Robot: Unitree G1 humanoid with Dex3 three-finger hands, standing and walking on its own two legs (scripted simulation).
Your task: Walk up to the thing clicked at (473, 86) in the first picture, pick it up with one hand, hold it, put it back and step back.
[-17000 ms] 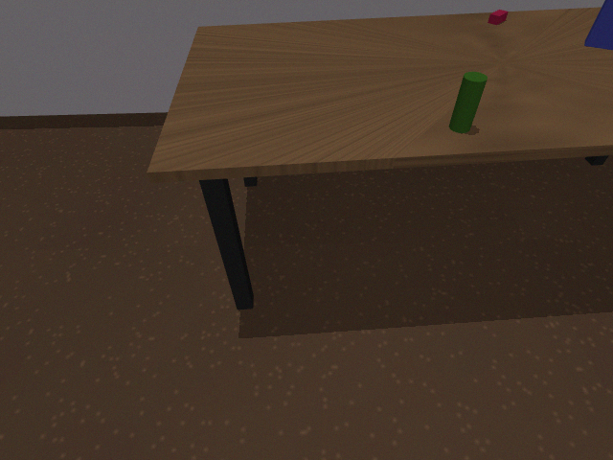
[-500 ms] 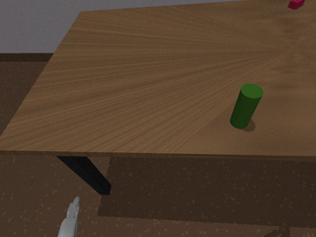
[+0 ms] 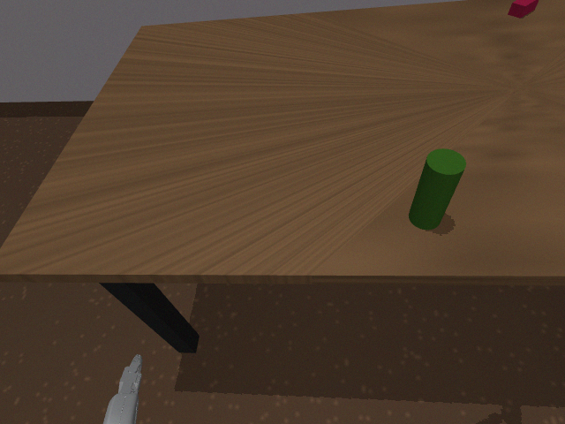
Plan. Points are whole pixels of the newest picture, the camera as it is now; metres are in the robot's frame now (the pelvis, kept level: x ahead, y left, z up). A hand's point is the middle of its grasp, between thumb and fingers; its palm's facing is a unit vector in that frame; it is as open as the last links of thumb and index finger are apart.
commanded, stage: go down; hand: right
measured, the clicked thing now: (434, 192) +0.47 -0.18 +0.04
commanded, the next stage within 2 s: approach in 0.02 s
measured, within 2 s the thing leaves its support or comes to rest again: neither
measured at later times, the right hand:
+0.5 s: hand (534, 215) +0.41 -0.30 +0.06, palm faces +0.05 +1.00 +0.05, open 17.6 cm
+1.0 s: hand (451, 209) +0.44 -0.20 +0.03, palm faces +0.09 +0.99 +0.05, open 17.7 cm
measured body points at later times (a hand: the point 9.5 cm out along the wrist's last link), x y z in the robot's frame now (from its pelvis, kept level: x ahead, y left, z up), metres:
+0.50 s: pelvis -0.01 +0.00 -0.02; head +0.07 -0.03 +0.42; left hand +0.14 +0.26 -0.07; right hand +0.40 -0.35 +0.06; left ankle +0.02 +0.12 -0.72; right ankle -0.02 -0.10 -0.72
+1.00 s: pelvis -0.02 +0.00 -0.04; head +0.06 -0.03 +0.40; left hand +0.12 +0.26 -0.06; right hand +0.43 -0.26 +0.03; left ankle +0.02 +0.12 -0.72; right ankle -0.02 -0.10 -0.72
